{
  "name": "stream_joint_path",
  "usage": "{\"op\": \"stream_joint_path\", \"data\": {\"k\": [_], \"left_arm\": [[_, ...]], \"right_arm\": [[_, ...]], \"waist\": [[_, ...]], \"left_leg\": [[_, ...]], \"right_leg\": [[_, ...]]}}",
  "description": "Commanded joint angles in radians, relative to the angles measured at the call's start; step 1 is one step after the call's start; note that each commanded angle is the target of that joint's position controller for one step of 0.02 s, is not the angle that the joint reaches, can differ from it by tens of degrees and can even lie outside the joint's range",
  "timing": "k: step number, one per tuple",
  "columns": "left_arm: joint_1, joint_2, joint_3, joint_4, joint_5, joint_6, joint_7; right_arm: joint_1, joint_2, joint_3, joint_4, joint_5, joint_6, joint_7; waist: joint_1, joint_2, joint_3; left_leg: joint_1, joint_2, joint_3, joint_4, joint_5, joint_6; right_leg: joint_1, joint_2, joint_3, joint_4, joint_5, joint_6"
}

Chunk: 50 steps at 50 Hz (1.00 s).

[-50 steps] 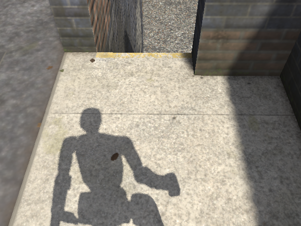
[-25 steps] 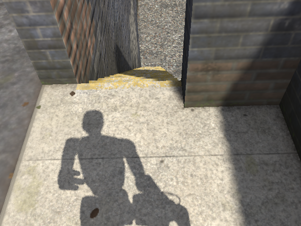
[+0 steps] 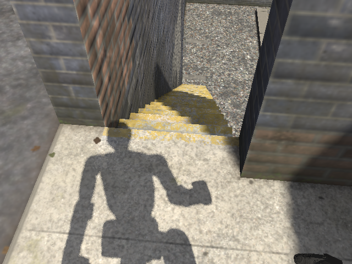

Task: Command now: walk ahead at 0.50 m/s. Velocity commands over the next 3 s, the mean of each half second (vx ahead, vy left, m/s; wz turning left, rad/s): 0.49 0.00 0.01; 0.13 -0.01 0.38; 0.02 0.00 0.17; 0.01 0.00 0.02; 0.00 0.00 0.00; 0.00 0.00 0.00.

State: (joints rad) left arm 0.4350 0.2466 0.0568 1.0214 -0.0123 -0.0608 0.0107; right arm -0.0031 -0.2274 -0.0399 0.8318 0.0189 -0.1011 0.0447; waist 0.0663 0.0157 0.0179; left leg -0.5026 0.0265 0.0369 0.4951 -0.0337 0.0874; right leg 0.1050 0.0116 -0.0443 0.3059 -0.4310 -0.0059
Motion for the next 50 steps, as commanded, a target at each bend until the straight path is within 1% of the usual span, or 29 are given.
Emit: {"op": "stream_joint_path", "data": {"k": [1,2,3,4,5,7,10,13,17,21,24,25,26,27,28,29,30,31,32,33,34,35,36,37,38,42,45,48,50], "left_arm": [[0.022,0.069,-0.001,-0.078,0.017,-0.014,-0.003],[0.078,-0.004,-0.026,-0.062,0.008,-0.040,-0.011],[-0.017,0.105,0.003,-0.076,-0.022,-0.059,-0.016],[-0.100,0.137,0.010,-0.106,-0.035,-0.068,-0.015],[-0.147,0.146,0.014,-0.111,-0.018,-0.069,-0.008],[-0.117,0.102,0.019,-0.105,-0.002,-0.045,-0.003],[-0.117,0.073,0.018,-0.112,0.000,-0.015,0.003],[-0.231,0.087,0.024,-0.155,0.010,-0.011,0.006],[-0.359,0.068,0.008,-0.190,0.009,-0.009,-0.008],[-0.473,0.078,-0.002,-0.230,-0.001,-0.017,-0.025],[-0.497,0.107,-0.002,-0.257,-0.001,-0.033,-0.043],[-0.437,0.136,0.008,-0.234,0.023,-0.041,-0.039],[-0.326,0.129,0.016,-0.188,0.033,-0.046,-0.043],[-0.178,0.189,0.035,-0.146,0.035,-0.055,-0.031],[-0.035,0.273,0.053,-0.125,0.047,-0.049,-0.022],[-0.020,0.280,0.047,-0.119,0.038,-0.034,-0.025],[-0.056,0.203,0.025,-0.138,0.027,-0.030,-0.023],[-0.147,0.182,0.017,-0.157,0.026,-0.027,-0.023],[-0.201,0.162,0.009,-0.159,0.040,-0.027,-0.023],[-0.251,0.129,0.001,-0.164,0.039,-0.029,-0.024],[-0.291,0.093,0.000,-0.129,0.020,-0.026,-0.006],[-0.338,0.108,0.002,-0.131,0.029,-0.010,0.019],[-0.306,0.118,0.009,-0.145,0.056,-0.028,0.015],[-0.384,0.125,0.010,-0.166,0.069,-0.022,0.025],[-0.388,0.139,0.013,-0.169,0.067,-0.015,0.029],[-0.402,0.171,0.022,-0.168,0.042,0.019,0.053],[-0.390,0.193,0.029,-0.155,0.025,0.033,0.056],[-0.375,0.220,0.038,-0.148,0.002,0.058,0.055],[-0.281,0.184,0.038,-0.108,-0.008,0.062,0.050]], "right_arm": [[0.435,-0.287,-0.095,0.062,-0.024,-0.005,-0.020],[0.461,-0.271,-0.084,0.074,-0.020,-0.002,-0.014],[0.408,-0.197,-0.062,0.071,-0.007,-0.005,-0.014],[0.308,-0.165,-0.051,0.049,-0.003,-0.006,-0.015],[0.217,-0.142,-0.040,0.028,-0.017,-0.008,-0.019],[0.166,-0.105,-0.026,0.032,-0.035,-0.014,-0.014],[0.197,-0.135,-0.032,0.062,-0.027,-0.021,-0.018],[0.247,-0.161,-0.036,0.084,-0.024,-0.013,-0.036],[0.284,-0.183,-0.036,0.106,-0.019,-0.004,-0.047],[0.346,-0.201,-0.041,0.142,-0.007,0.007,-0.047],[0.355,-0.216,-0.050,0.154,-0.002,0.022,-0.054],[0.279,-0.218,-0.045,0.127,-0.022,0.036,-0.059],[0.315,-0.205,-0.043,0.142,-0.008,0.047,-0.059],[0.328,-0.202,-0.038,0.129,0.001,0.050,-0.057],[0.353,-0.137,-0.014,0.107,-0.022,0.042,-0.050],[0.496,-0.045,0.008,0.139,-0.006,0.029,-0.041],[0.426,-0.176,-0.027,0.143,0.020,0.023,-0.041],[0.329,-0.193,-0.034,0.111,0.030,0.026,-0.046],[0.297,-0.179,-0.036,0.109,0.027,0.035,-0.056],[0.290,-0.170,-0.046,0.107,0.020,0.056,-0.064],[0.272,-0.122,-0.041,0.073,0.007,0.071,-0.063],[0.249,-0.111,-0.034,0.037,-0.017,0.079,-0.070],[0.360,-0.108,-0.045,0.081,-0.002,0.094,-0.073],[0.363,-0.122,-0.049,0.063,-0.013,0.108,-0.087],[0.357,-0.117,-0.050,0.048,-0.017,0.119,-0.090],[0.256,-0.113,-0.050,-0.030,-0.016,0.151,-0.062],[0.198,-0.148,-0.069,-0.081,-0.020,0.168,-0.042],[0.174,-0.142,-0.081,-0.115,-0.011,0.173,-0.017],[0.252,-0.159,-0.093,-0.093,-0.019,0.158,-0.034]], "waist": [[-0.196,0.087,-0.324],[-0.170,0.251,-0.427],[-0.181,0.169,-0.311],[-0.154,0.118,-0.177],[-0.122,0.039,-0.102],[-0.056,0.060,-0.063],[-0.034,0.062,-0.027],[-0.060,0.038,0.008],[-0.097,0.037,0.031],[-0.136,0.031,0.059],[-0.122,0.043,0.060],[-0.083,0.045,0.047],[-0.035,0.032,-0.059],[0.013,0.014,-0.176],[0.045,-0.120,-0.340],[0.001,-0.294,-0.473],[0.024,-0.151,-0.402],[0.014,-0.125,-0.240],[-0.008,-0.070,-0.157],[-0.041,-0.073,-0.100],[-0.099,-0.179,-0.043],[-0.126,-0.226,-0.005],[-0.133,-0.149,-0.107],[-0.148,-0.153,-0.068],[-0.148,-0.134,-0.094],[-0.109,-0.136,-0.113],[-0.084,-0.125,-0.084],[-0.081,-0.108,-0.067],[-0.093,-0.031,-0.097]], "left_leg": [[0.799,0.248,-0.362,0.019,-0.050,0.184],[0.945,0.379,-0.743,-0.143,-0.185,0.267],[0.852,0.339,-0.677,-0.180,-0.265,0.213],[0.689,0.311,-0.529,-0.207,-0.213,0.173],[0.526,0.276,-0.424,-0.246,-0.097,0.152],[0.352,0.214,-0.292,-0.311,0.006,0.132],[0.290,0.182,-0.192,-0.363,0.091,0.149],[0.329,0.174,-0.156,-0.387,0.115,0.148],[0.359,0.143,-0.099,-0.401,0.061,0.119],[0.490,0.189,-0.110,-0.362,0.033,0.119],[0.565,0.233,-0.140,-0.285,0.102,0.102],[0.570,0.212,-0.141,-0.177,0.433,0.078],[0.575,0.183,-0.116,-0.067,0.592,0.061],[0.486,0.116,-0.080,0.112,0.537,0.029],[0.192,0.008,-0.023,0.453,0.055,-0.028],[-0.055,-0.114,-0.103,0.730,-0.640,-0.062],[-0.101,-0.050,-0.200,0.839,-0.616,-0.063],[-0.174,-0.013,-0.152,0.833,-0.541,-0.062],[-0.159,0.031,-0.139,0.797,-0.462,-0.069],[-0.115,0.054,-0.139,0.757,-0.395,-0.079],[-0.034,0.063,-0.111,0.704,-0.406,-0.092],[-0.027,-0.007,-0.043,0.695,-0.448,-0.119],[0.009,0.028,-0.065,0.691,-0.346,-0.121],[0.004,-0.003,-0.037,0.663,-0.362,-0.142],[-0.006,0.017,-0.044,0.603,-0.311,-0.147],[0.053,0.066,-0.037,0.400,-0.134,-0.126],[0.057,0.063,-0.012,0.326,-0.180,-0.098],[0.097,0.030,0.033,0.181,-0.214,-0.055],[0.246,0.017,-0.025,-0.018,-0.030,0.007]], "right_leg": [[-0.493,-0.071,-0.005,0.724,0.556,-0.045],[-0.732,0.059,0.114,0.947,-0.149,-0.024],[-0.833,-0.007,0.182,1.042,-0.131,-0.047],[-0.863,-0.063,0.141,1.023,-0.030,-0.060],[-0.814,-0.118,0.112,0.967,0.070,-0.056],[-0.683,-0.168,0.117,0.885,0.149,-0.048],[-0.680,-0.180,0.096,0.804,0.211,-0.024],[-0.771,-0.183,0.091,0.637,0.347,0.006],[-0.726,-0.144,0.063,0.384,0.502,0.021],[-0.753,-0.122,0.059,0.259,0.469,0.010],[-0.732,-0.108,0.064,0.204,0.362,-0.023],[-0.661,-0.067,0.047,0.159,0.359,-0.033],[-0.496,-0.019,-0.001,0.124,0.456,-0.055],[-0.235,-0.053,0.013,0.138,0.641,-0.085],[0.129,-0.295,0.245,0.227,0.871,-0.175],[0.307,-0.494,0.570,0.170,0.876,-0.314],[0.186,-0.443,0.504,0.127,0.756,-0.272],[0.044,-0.408,0.366,0.083,0.728,-0.226],[-0.079,-0.374,0.284,0.036,0.721,-0.197],[-0.191,-0.341,0.217,-0.001,0.746,-0.185],[-0.308,-0.284,0.080,-0.009,0.902,-0.177],[-0.350,-0.253,0.007,0.010,1.175,-0.200],[-0.326,-0.285,0.003,-0.012,1.019,-0.214],[-0.344,-0.278,-0.020,0.013,1.116,-0.230],[-0.340,-0.291,-0.032,0.009,1.052,-0.236],[-0.348,-0.329,-0.048,-0.020,0.655,-0.231],[-0.324,-0.378,-0.027,-0.006,0.489,-0.210],[-0.277,-0.385,-0.030,0.081,0.495,-0.164],[-0.296,-0.308,-0.076,0.250,0.405,-0.072]]}}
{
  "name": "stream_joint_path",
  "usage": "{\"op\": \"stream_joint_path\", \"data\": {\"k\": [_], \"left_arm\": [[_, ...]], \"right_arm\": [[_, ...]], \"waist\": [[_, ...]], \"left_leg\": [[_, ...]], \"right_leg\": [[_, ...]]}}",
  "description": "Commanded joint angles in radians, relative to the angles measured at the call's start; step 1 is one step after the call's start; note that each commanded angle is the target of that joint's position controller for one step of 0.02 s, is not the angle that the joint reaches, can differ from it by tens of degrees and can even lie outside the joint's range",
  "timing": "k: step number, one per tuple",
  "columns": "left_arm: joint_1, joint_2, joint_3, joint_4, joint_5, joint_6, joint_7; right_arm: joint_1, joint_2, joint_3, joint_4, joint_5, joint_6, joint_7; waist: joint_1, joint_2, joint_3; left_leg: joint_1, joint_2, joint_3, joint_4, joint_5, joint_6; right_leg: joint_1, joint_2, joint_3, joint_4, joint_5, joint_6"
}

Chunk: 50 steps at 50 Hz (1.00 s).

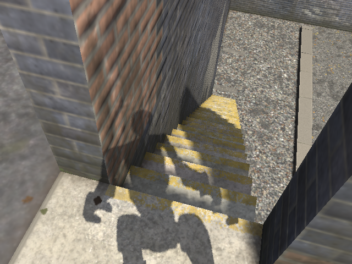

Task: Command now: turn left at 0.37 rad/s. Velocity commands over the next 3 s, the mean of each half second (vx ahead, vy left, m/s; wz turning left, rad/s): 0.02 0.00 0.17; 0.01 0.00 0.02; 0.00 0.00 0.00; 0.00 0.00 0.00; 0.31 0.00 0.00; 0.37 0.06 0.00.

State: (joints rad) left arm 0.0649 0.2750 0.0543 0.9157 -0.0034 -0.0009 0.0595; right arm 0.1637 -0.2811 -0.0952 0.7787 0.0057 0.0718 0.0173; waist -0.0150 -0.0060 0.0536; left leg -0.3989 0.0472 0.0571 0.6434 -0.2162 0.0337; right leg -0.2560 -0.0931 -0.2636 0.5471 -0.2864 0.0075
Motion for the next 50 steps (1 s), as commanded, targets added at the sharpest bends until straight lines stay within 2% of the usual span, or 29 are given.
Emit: {"op": "stream_joint_path", "data": {"k": [1,2,3,4,5,6,7,9,10,11,13,15,16,17,19,20,21,22,23,24,25,27,30,35,50], "left_arm": [[0.121,0.100,0.025,-0.017,0.017,-0.006,-0.010],[0.018,0.081,0.017,-0.067,0.022,-0.005,-0.012],[-0.031,0.109,0.027,-0.069,0.006,-0.001,-0.012],[-0.032,0.098,0.030,-0.057,-0.010,0.009,-0.012],[-0.007,0.090,0.033,-0.028,-0.009,0.017,-0.004],[0.001,0.109,0.040,-0.016,-0.002,0.023,0.004],[0.014,0.107,0.041,-0.004,0.001,0.026,0.005],[0.037,0.091,0.037,0.017,-0.001,0.028,0.005],[0.024,0.070,0.028,0.015,-0.003,0.029,0.003],[0.041,0.060,0.024,0.028,-0.004,0.029,-0.003],[0.003,0.056,0.018,0.025,-0.002,0.027,-0.005],[0.003,0.061,0.014,0.034,0.001,0.019,-0.006],[0.018,0.064,0.013,0.046,0.003,0.014,-0.007],[0.034,0.066,0.011,0.058,0.002,0.012,-0.012],[0.108,0.050,0.006,0.101,0.009,0.005,-0.021],[0.126,0.058,0.001,0.114,0.032,-0.001,-0.031],[0.130,0.087,0.001,0.119,0.046,-0.005,-0.037],[0.107,0.149,0.016,0.137,0.025,-0.008,-0.041],[0.084,0.098,0.006,0.133,0.016,-0.014,-0.047],[0.067,0.067,-0.004,0.130,0.022,-0.021,-0.047],[0.051,0.071,-0.005,0.127,0.026,-0.027,-0.045],[0.076,0.067,-0.007,0.137,0.025,-0.037,-0.041],[0.119,0.058,-0.012,0.160,0.019,-0.035,-0.032],[0.133,0.056,-0.016,0.170,0.021,-0.028,-0.026],[0.172,0.031,-0.023,0.188,0.022,-0.019,-0.021]], "right_arm": [[0.094,-0.235,-0.067,-0.049,-0.016,-0.019,-0.032],[0.097,-0.212,-0.044,-0.054,-0.038,-0.029,-0.033],[0.114,-0.171,-0.026,-0.046,-0.040,-0.053,-0.022],[0.078,-0.155,-0.020,-0.049,-0.034,-0.070,-0.025],[0.022,-0.142,-0.015,-0.058,-0.022,-0.077,-0.029],[-0.023,-0.119,-0.006,-0.062,-0.014,-0.078,-0.036],[-0.041,-0.109,0.000,-0.060,-0.018,-0.076,-0.041],[-0.046,-0.094,0.006,-0.058,-0.026,-0.074,-0.046],[-0.043,-0.091,0.006,-0.054,-0.021,-0.074,-0.051],[-0.015,-0.072,0.011,-0.039,-0.018,-0.078,-0.054],[-0.036,-0.081,0.012,-0.028,-0.020,-0.079,-0.060],[-0.044,-0.088,0.014,-0.013,-0.025,-0.078,-0.061],[-0.041,-0.087,0.015,-0.004,-0.023,-0.078,-0.059],[-0.039,-0.089,0.015,0.006,-0.012,-0.073,-0.059],[-0.065,-0.073,0.022,0.018,0.009,-0.066,-0.060],[-0.048,-0.072,0.023,0.027,0.010,-0.061,-0.059],[-0.034,-0.065,0.021,0.029,0.000,-0.063,-0.055],[-0.003,-0.063,0.013,0.024,-0.004,-0.059,-0.052],[-0.045,-0.062,0.015,0.028,-0.013,-0.053,-0.053],[-0.066,-0.060,0.013,0.026,-0.008,-0.048,-0.056],[-0.071,-0.046,0.015,0.031,-0.006,-0.040,-0.062],[-0.060,-0.050,0.012,0.049,-0.007,-0.029,-0.064],[-0.049,-0.046,0.012,0.079,-0.009,-0.029,-0.059],[-0.033,-0.055,0.009,0.129,-0.005,-0.032,-0.059],[0.003,-0.060,0.014,0.239,0.001,-0.033,-0.074]], "waist": [[0.030,0.289,-0.154],[0.000,0.373,-0.187],[-0.024,0.207,-0.227],[-0.001,0.122,-0.209],[0.019,0.065,-0.194],[0.033,0.081,-0.183],[0.045,0.101,-0.183],[0.046,0.104,-0.181],[0.032,0.097,-0.175],[0.024,0.081,-0.201],[0.008,0.116,-0.146],[0.004,0.127,-0.116],[0.005,0.124,-0.113],[0.012,0.122,-0.105],[0.060,0.103,-0.100],[0.067,0.075,-0.114],[0.045,0.014,-0.116],[-0.014,-0.114,-0.100],[0.010,-0.117,-0.088],[0.012,-0.109,-0.071],[0.011,-0.094,-0.065],[0.020,-0.064,-0.063],[0.027,-0.025,-0.057],[0.032,0.000,-0.053],[0.025,-0.002,-0.038]], "left_leg": [[0.286,0.188,-0.319,-0.234,0.591,0.152],[0.339,0.338,-0.530,-0.282,0.648,0.333],[0.316,0.316,-0.489,-0.293,0.588,0.334],[0.313,0.274,-0.405,-0.276,0.534,0.284],[0.297,0.227,-0.339,-0.273,0.472,0.232],[0.271,0.208,-0.308,-0.277,0.439,0.206],[0.235,0.185,-0.279,-0.282,0.438,0.201],[0.236,0.165,-0.249,-0.295,0.408,0.204],[0.253,0.172,-0.261,-0.310,0.364,0.205],[0.268,0.173,-0.278,-0.344,0.147,0.203],[0.228,0.165,-0.293,-0.384,-0.032,0.193],[0.206,0.159,-0.288,-0.389,-0.029,0.191],[0.210,0.159,-0.290,-0.387,-0.025,0.190],[0.216,0.161,-0.297,-0.388,-0.010,0.192],[0.197,0.134,-0.272,-0.357,0.012,0.150],[0.181,0.101,-0.246,-0.336,0.030,0.105],[0.155,0.059,-0.201,-0.277,0.061,0.067],[0.195,-0.021,-0.123,-0.279,0.023,0.043],[0.275,-0.033,-0.107,-0.251,0.024,0.030],[0.299,-0.031,-0.109,-0.233,0.044,0.035],[0.311,-0.020,-0.118,-0.230,0.087,0.044],[0.300,-0.015,-0.124,-0.231,0.147,0.055],[0.292,-0.015,-0.122,-0.240,0.166,0.052],[0.288,-0.013,-0.121,-0.245,0.190,0.043],[0.288,-0.008,-0.125,-0.253,0.185,0.044]], "right_leg": [[-0.123,-0.064,0.049,0.305,-0.027,0.004],[-0.339,0.077,0.141,0.543,-0.406,0.054],[-0.338,0.048,0.261,0.661,-0.390,0.041],[-0.359,0.038,0.280,0.699,-0.330,0.031],[-0.358,0.023,0.295,0.675,-0.272,0.033],[-0.337,0.011,0.309,0.651,-0.221,0.040],[-0.294,0.018,0.299,0.652,-0.186,0.048],[-0.263,0.026,0.289,0.573,-0.151,0.060],[-0.267,0.023,0.291,0.521,-0.142,0.063],[-0.238,0.006,0.298,0.442,-0.125,0.064],[-0.188,0.009,0.287,0.312,-0.137,0.065],[-0.119,0.023,0.272,0.197,-0.160,0.056],[-0.091,0.030,0.265,0.143,-0.155,0.050],[-0.064,0.036,0.262,0.086,-0.126,0.041],[0.042,0.043,0.244,-0.134,0.038,0.008],[0.117,0.017,0.270,-0.209,0.205,-0.008],[0.155,-0.036,0.323,-0.192,0.305,-0.030],[0.064,-0.040,0.319,-0.146,0.217,-0.060],[-0.029,-0.029,0.329,-0.186,0.088,-0.064],[-0.061,-0.024,0.328,-0.211,0.048,-0.046],[-0.069,-0.018,0.322,-0.216,0.066,-0.030],[-0.033,-0.008,0.312,-0.210,0.117,-0.021],[-0.001,0.005,0.299,-0.202,0.136,-0.026],[0.031,0.017,0.287,-0.203,0.161,-0.030],[0.042,0.039,0.264,-0.216,0.157,-0.023]]}}
Over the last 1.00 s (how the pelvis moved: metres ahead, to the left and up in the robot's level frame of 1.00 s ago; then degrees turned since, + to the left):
0.39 0.00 0.01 14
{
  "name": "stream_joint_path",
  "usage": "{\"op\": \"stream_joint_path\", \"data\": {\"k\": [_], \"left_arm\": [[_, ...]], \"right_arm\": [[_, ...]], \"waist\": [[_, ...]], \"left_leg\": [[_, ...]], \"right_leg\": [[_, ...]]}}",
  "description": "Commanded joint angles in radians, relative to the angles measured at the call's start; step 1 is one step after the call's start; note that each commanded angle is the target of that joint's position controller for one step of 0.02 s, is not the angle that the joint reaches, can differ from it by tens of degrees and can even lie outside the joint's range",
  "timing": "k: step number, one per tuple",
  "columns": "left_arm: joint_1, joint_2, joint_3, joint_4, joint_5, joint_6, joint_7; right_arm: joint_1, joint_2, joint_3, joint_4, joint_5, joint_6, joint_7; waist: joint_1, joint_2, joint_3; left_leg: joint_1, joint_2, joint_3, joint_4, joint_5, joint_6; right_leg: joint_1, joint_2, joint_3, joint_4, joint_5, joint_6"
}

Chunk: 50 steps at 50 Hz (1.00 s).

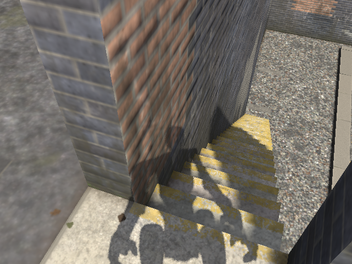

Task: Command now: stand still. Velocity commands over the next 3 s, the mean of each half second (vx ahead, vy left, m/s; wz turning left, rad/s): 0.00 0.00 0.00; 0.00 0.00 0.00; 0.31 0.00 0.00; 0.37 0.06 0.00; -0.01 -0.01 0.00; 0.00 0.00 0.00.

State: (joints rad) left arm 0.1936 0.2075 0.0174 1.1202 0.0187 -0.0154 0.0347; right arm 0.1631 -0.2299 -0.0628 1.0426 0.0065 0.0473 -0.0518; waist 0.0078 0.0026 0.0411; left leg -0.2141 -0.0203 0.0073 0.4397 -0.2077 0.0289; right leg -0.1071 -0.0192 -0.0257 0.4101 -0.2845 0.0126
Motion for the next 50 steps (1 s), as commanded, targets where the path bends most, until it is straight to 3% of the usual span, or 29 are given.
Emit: {"op": "stream_joint_path", "data": {"k": [1,17,40,41,43,49,50], "left_arm": [[0.048,0.098,0.014,-0.016,0.000,-0.004,0.005],[0.126,0.074,0.009,-0.001,0.001,-0.007,0.013],[0.203,0.049,0.011,0.003,-0.002,-0.010,0.019],[0.195,0.058,0.018,-0.001,-0.017,-0.007,0.020],[0.199,0.052,0.020,-0.004,-0.017,-0.005,0.021],[0.212,0.043,0.025,-0.007,-0.013,0.000,0.024],[0.230,0.034,0.025,0.001,-0.014,0.001,0.025]], "right_arm": [[0.005,-0.111,-0.018,-0.020,0.001,-0.008,-0.005],[0.029,-0.096,-0.012,0.028,0.004,-0.006,-0.009],[0.067,-0.084,-0.007,0.040,0.007,-0.005,-0.013],[0.087,-0.085,-0.008,0.047,0.006,0.001,-0.013],[0.090,-0.084,-0.008,0.047,0.005,0.005,-0.014],[0.096,-0.079,-0.007,0.045,0.005,0.005,-0.017],[0.116,-0.075,-0.006,0.053,0.005,0.005,-0.019]], "waist": [[0.002,-0.011,-0.025],[-0.005,-0.004,-0.012],[-0.007,-0.009,-0.002],[-0.015,-0.021,-0.006],[-0.013,-0.011,-0.010],[-0.009,-0.008,0.002],[-0.011,-0.002,-0.018]], "left_leg": [[0.102,0.060,-0.075,-0.050,0.175,0.049],[0.093,0.060,-0.077,-0.060,0.154,0.052],[0.083,0.056,-0.074,-0.058,0.164,0.054],[0.090,0.055,-0.071,-0.049,0.176,0.051],[0.089,0.055,-0.071,-0.048,0.179,0.051],[0.066,0.055,-0.074,-0.053,0.151,0.051],[0.074,0.050,-0.073,-0.061,0.032,0.054]], "right_leg": [[-0.108,-0.034,0.026,-0.079,0.154,-0.028],[-0.122,-0.026,0.018,-0.080,0.134,-0.021],[-0.128,-0.023,0.017,-0.077,0.137,-0.018],[-0.129,-0.023,0.021,-0.074,0.165,-0.026],[-0.127,-0.024,0.020,-0.070,0.169,-0.029],[-0.124,-0.023,0.019,-0.068,0.151,-0.028],[-0.120,-0.010,0.005,-0.060,0.055,-0.031]]}}
Over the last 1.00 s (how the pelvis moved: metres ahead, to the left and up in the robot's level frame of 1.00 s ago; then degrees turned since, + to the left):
0.04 -0.01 0.01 4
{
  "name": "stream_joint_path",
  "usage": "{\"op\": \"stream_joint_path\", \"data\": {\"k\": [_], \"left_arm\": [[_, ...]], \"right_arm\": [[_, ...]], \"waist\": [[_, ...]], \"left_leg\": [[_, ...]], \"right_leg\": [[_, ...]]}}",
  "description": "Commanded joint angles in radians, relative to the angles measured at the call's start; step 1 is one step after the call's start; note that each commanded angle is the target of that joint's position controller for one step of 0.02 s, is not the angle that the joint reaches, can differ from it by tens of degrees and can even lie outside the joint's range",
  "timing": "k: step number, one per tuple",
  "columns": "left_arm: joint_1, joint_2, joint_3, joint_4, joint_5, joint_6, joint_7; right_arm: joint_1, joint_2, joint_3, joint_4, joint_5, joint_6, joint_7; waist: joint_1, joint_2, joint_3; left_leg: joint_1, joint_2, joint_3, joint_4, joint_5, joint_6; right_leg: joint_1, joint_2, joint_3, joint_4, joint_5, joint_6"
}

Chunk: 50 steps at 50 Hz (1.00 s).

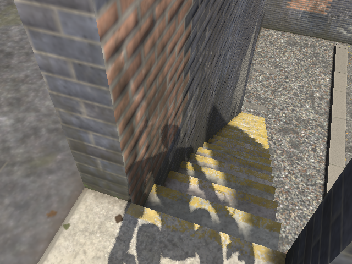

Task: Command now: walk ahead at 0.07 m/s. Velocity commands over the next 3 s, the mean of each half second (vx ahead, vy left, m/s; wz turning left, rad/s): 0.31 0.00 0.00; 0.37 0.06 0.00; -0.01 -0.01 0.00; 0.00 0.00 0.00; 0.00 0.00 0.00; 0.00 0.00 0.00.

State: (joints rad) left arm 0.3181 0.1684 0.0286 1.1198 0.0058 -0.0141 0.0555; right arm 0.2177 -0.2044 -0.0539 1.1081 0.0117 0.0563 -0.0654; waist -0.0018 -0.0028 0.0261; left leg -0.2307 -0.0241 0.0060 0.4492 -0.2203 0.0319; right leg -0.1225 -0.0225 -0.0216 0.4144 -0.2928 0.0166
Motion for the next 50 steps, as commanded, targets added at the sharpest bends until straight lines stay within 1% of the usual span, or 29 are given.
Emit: {"op": "stream_joint_path", "data": {"k": [1,3,5,8,10,12,14,15,16,17,18,20,23,27,29,33,34,36,37,38,39,40,41,42,44,45,47,49,50], "left_arm": [[0.106,0.076,0.018,0.000,-0.007,0.002,0.007],[0.054,0.070,0.020,-0.038,-0.013,-0.003,0.011],[0.018,0.051,0.022,-0.071,-0.019,-0.030,0.003],[-0.019,0.063,0.036,-0.096,-0.028,-0.057,-0.029],[-0.020,0.075,0.042,-0.106,-0.033,-0.067,-0.034],[0.046,0.065,0.048,-0.070,-0.027,-0.072,-0.035],[0.196,0.049,0.052,-0.018,-0.028,-0.073,-0.034],[0.308,0.100,0.064,-0.006,-0.015,-0.074,-0.035],[0.326,0.187,0.066,-0.037,-0.005,-0.084,-0.044],[0.314,0.190,0.062,-0.027,0.003,-0.103,-0.051],[0.240,0.155,0.052,-0.042,-0.008,-0.122,-0.058],[0.141,0.140,0.036,-0.065,-0.003,-0.121,-0.069],[0.188,0.104,0.021,-0.064,0.002,-0.105,-0.061],[0.205,0.171,0.041,-0.091,0.013,-0.072,-0.035],[0.220,0.170,0.045,-0.096,0.009,-0.055,-0.022],[0.203,0.204,0.065,-0.108,-0.020,-0.025,0.003],[0.159,0.209,0.071,-0.119,-0.042,-0.013,0.010],[0.136,0.211,0.078,-0.129,-0.031,-0.002,0.013],[0.135,0.247,0.095,-0.127,-0.036,0.022,0.012],[0.182,0.241,0.089,-0.119,-0.042,0.024,-0.004],[0.214,0.192,0.074,-0.125,-0.037,0.021,-0.020],[0.157,0.138,0.054,-0.245,-0.055,-0.020,-0.037],[0.055,0.125,0.050,-0.256,-0.060,-0.056,-0.056],[0.066,0.119,0.045,-0.257,-0.053,-0.072,-0.055],[0.016,0.117,0.052,-0.275,-0.031,-0.039,-0.023],[0.015,0.146,0.072,-0.282,-0.049,-0.017,-0.004],[0.037,0.161,0.079,-0.303,-0.052,0.018,0.017],[-0.027,0.147,0.074,-0.346,-0.039,0.024,0.030],[-0.080,0.164,0.079,-0.330,-0.021,0.028,0.033]], "right_arm": [[0.074,-0.117,-0.022,-0.010,0.007,-0.002,-0.007],[0.121,-0.149,-0.035,-0.011,0.015,-0.009,-0.009],[0.195,-0.191,-0.048,0.000,0.012,-0.036,-0.009],[0.158,-0.194,-0.048,-0.042,-0.008,-0.082,-0.004],[0.074,-0.186,-0.044,-0.082,0.010,-0.098,0.003],[0.008,-0.188,-0.044,-0.094,0.027,-0.088,0.007],[-0.003,-0.138,-0.026,-0.102,0.020,-0.074,0.007],[0.003,-0.081,-0.007,-0.111,0.010,-0.080,0.013],[0.022,-0.054,-0.002,-0.134,-0.001,-0.097,0.015],[0.025,-0.071,-0.003,-0.164,0.018,-0.110,0.018],[-0.028,-0.076,0.002,-0.184,0.025,-0.122,0.022],[0.009,-0.094,-0.002,-0.152,-0.003,-0.132,0.030],[0.015,-0.101,-0.009,-0.143,-0.013,-0.109,0.045],[-0.062,-0.055,0.006,-0.177,-0.009,-0.089,0.044],[-0.131,-0.036,0.019,-0.206,-0.004,-0.081,0.049],[-0.204,-0.058,0.033,-0.238,-0.013,-0.080,0.057],[-0.233,-0.077,0.037,-0.264,0.002,-0.108,0.067],[-0.157,-0.115,0.019,-0.266,0.009,-0.129,0.074],[-0.030,-0.116,0.021,-0.233,0.001,-0.127,0.093],[0.098,-0.169,-0.008,-0.202,-0.005,-0.132,0.098],[0.296,-0.213,-0.021,-0.165,-0.012,-0.137,0.102],[0.403,-0.309,-0.049,-0.163,-0.014,-0.104,0.102],[0.382,-0.150,-0.005,-0.120,-0.029,-0.115,0.085],[0.302,-0.148,-0.008,-0.155,-0.028,-0.128,0.068],[0.184,-0.159,-0.018,-0.159,-0.005,-0.137,0.072],[0.158,-0.163,-0.020,-0.153,-0.029,-0.127,0.071],[0.070,-0.146,-0.015,-0.170,-0.040,-0.119,0.072],[0.069,-0.142,-0.017,-0.157,-0.031,-0.123,0.060],[0.016,-0.129,-0.015,-0.176,-0.052,-0.150,0.068]], "waist": [[-0.007,0.014,0.013],[-0.035,0.059,0.076],[-0.052,0.176,0.094],[-0.031,0.130,0.079],[0.012,0.115,0.061],[0.071,0.122,0.029],[0.135,0.030,0.014],[0.157,-0.177,-0.037],[0.115,-0.301,-0.021],[0.094,-0.279,0.032],[0.067,-0.138,0.125],[0.016,-0.050,0.123],[0.006,-0.082,0.077],[0.010,-0.047,0.074],[0.029,-0.101,0.074],[0.029,-0.092,0.072],[0.033,-0.100,0.074],[-0.007,-0.161,0.023],[-0.034,-0.154,0.004],[-0.086,-0.137,-0.086],[-0.135,-0.044,-0.227],[-0.118,0.305,-0.289],[-0.131,0.308,-0.342],[-0.096,0.184,-0.319],[-0.007,-0.050,-0.188],[0.018,-0.020,-0.130],[0.065,0.054,-0.017],[0.069,0.060,0.034],[0.044,0.008,0.047]], "left_leg": [[0.073,0.050,-0.077,-0.075,-0.147,0.064],[0.021,0.116,-0.182,-0.129,-0.528,0.118],[0.030,0.254,-0.409,-0.235,-0.666,0.210],[-0.024,0.382,-0.605,-0.292,-0.604,0.288],[-0.050,0.337,-0.486,-0.281,-0.495,0.228],[-0.184,0.205,-0.255,-0.224,-0.351,0.161],[-0.334,0.116,-0.123,-0.004,-0.258,0.122],[-0.441,0.046,-0.016,0.356,-0.162,0.073],[-0.629,-0.015,-0.005,0.604,-0.262,0.054],[-0.717,0.030,-0.079,0.755,-0.270,0.079],[-0.821,0.076,-0.106,0.846,-0.183,0.088],[-0.796,0.123,-0.097,0.834,-0.011,0.078],[-0.679,0.123,-0.061,0.723,0.095,0.044],[-0.601,0.099,-0.019,0.493,0.181,-0.013],[-0.509,0.074,0.014,0.361,0.233,-0.024],[-0.454,0.058,0.022,0.207,0.225,-0.007],[-0.419,0.072,0.022,0.145,0.256,0.005],[-0.291,0.031,0.033,0.109,0.171,0.023],[-0.271,0.022,0.043,0.049,0.116,0.033],[-0.074,-0.036,0.097,0.039,0.079,0.066],[0.277,0.118,-0.099,0.126,0.073,0.149],[0.490,0.266,-0.442,0.064,0.274,0.400],[0.525,0.376,-0.550,-0.041,0.741,0.423],[0.450,0.377,-0.417,-0.004,0.819,0.363],[0.128,0.313,-0.291,-0.098,0.522,0.282],[-0.004,0.287,-0.272,-0.169,0.282,0.282],[-0.200,0.252,-0.238,-0.272,0.069,0.277],[-0.236,0.232,-0.179,-0.283,0.136,0.269],[-0.195,0.231,-0.133,-0.225,0.447,0.221]], "right_leg": [[-0.134,0.013,-0.018,-0.029,-0.080,-0.045],[-0.272,0.030,-0.033,0.091,-0.304,-0.071],[-0.361,0.041,-0.056,0.271,-0.250,-0.068],[-0.434,-0.031,0.062,0.576,-0.315,-0.091],[-0.395,-0.060,0.066,0.468,-0.301,-0.100],[-0.116,0.005,-0.035,0.208,-0.142,-0.085],[0.139,0.052,-0.070,0.054,0.031,-0.047],[0.250,-0.114,0.205,-0.062,-0.103,-0.090],[0.265,-0.321,0.606,-0.191,-0.130,-0.196],[0.173,-0.437,0.806,-0.257,-0.372,-0.316],[0.142,-0.418,0.751,-0.276,-0.458,-0.310],[0.105,-0.295,0.486,-0.243,-0.174,-0.213],[0.083,-0.205,0.237,-0.205,0.374,-0.151],[0.053,-0.172,0.119,-0.194,0.645,-0.143],[0.034,-0.159,0.068,-0.203,0.691,-0.127],[0.130,-0.204,0.035,-0.177,0.710,-0.129],[0.136,-0.214,0.017,-0.198,0.653,-0.132],[0.203,-0.229,0.030,-0.137,0.772,-0.131],[0.284,-0.239,0.016,-0.017,0.943,-0.130],[0.267,-0.178,-0.025,0.194,0.985,-0.128],[0.007,-0.132,-0.021,0.486,0.688,-0.116],[-0.374,0.085,0.042,0.945,0.155,-0.038],[-0.524,0.167,0.117,1.185,-0.472,-0.053],[-0.515,0.072,0.194,1.142,-0.415,-0.072],[-0.399,-0.036,0.108,0.965,-0.224,-0.069],[-0.338,-0.065,0.100,0.953,-0.203,-0.067],[-0.282,-0.078,0.088,0.878,-0.189,-0.054],[-0.301,-0.097,0.091,0.729,-0.155,-0.032],[-0.304,-0.102,0.086,0.599,-0.095,-0.024]]}}
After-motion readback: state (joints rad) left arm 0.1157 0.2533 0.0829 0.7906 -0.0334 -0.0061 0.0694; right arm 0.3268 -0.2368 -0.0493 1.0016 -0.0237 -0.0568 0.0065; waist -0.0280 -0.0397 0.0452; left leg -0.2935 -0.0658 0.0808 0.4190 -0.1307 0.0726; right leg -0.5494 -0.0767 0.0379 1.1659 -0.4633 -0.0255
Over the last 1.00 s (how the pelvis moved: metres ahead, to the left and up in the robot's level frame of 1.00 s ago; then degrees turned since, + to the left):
0.01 0.00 0.00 0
